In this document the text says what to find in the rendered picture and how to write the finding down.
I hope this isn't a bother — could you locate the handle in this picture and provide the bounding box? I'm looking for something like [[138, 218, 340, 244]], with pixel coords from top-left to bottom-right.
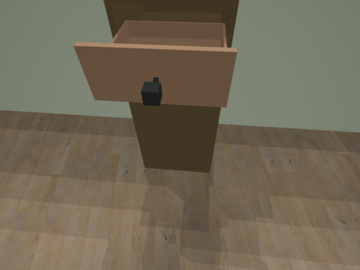
[[141, 77, 162, 106]]

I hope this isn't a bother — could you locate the cabinet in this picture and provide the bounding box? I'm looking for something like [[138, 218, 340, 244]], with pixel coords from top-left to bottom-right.
[[103, 0, 239, 173]]

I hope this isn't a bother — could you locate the drawer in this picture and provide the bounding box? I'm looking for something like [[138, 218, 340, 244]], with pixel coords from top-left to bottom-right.
[[74, 20, 237, 107]]

